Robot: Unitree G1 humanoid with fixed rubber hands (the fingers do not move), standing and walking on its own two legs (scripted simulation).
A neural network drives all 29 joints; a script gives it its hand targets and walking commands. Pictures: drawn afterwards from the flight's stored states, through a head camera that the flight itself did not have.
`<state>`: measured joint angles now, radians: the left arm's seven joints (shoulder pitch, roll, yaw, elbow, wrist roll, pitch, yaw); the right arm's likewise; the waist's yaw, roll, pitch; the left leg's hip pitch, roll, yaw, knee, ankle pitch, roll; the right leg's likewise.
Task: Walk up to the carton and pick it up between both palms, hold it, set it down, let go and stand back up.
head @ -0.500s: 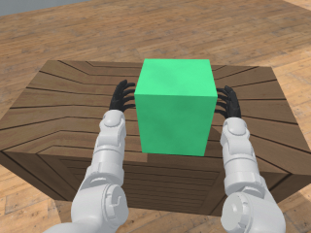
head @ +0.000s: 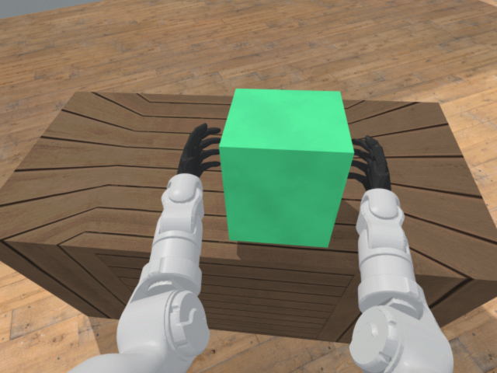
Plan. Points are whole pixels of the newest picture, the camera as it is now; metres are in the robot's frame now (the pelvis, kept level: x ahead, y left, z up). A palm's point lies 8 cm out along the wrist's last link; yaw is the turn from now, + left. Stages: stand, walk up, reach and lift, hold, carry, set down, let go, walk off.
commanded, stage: set down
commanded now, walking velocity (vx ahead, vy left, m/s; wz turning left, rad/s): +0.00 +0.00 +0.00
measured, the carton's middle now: (282, 169) +0.51 -0.06 +0.00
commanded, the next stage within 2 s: none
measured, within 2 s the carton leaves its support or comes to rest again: rests again in 0.36 s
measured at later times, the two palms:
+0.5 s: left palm (191, 176) +0.41 +0.11 +0.09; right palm (376, 190) +0.38 -0.19 +0.08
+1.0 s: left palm (190, 180) +0.41 +0.11 +0.09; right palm (376, 194) +0.38 -0.19 +0.07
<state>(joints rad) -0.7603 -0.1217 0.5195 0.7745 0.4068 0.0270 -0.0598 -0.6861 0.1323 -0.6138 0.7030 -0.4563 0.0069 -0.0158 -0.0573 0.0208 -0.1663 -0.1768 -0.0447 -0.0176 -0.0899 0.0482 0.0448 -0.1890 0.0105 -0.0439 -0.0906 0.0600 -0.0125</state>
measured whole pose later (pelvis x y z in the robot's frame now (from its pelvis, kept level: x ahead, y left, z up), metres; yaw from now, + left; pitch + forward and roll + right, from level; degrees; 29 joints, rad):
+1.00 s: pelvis -0.01 +0.00 +0.00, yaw +0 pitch +14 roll +0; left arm -0.74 -0.10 0.49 0.76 0.38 0.02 -0.10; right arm -0.67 0.14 -0.63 0.66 -0.47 -0.01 0.04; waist -0.06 0.03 -0.17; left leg -0.23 -0.05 -0.02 -0.09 0.07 0.04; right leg -0.24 0.01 -0.05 -0.09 0.08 -0.01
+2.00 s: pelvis -0.01 +0.00 +0.00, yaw -2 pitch +15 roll -1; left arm -0.83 0.29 0.00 1.04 -0.22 0.00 0.02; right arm -0.79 -0.24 -0.08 0.99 0.19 -0.01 -0.12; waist -0.05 0.04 -0.18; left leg -0.39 -0.03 0.02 0.25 -0.12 0.03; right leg -0.39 0.03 -0.01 0.18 -0.05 -0.01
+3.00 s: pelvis -0.02 +0.00 +0.00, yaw -4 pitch +2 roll +0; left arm -0.66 0.30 0.14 0.63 -0.16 0.38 -0.07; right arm -0.59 -0.26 0.00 0.57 0.26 0.32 -0.18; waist -0.02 0.02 -0.05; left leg -0.09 -0.02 0.04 0.14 -0.09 0.03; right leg -0.10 0.03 0.02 0.09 -0.03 -0.02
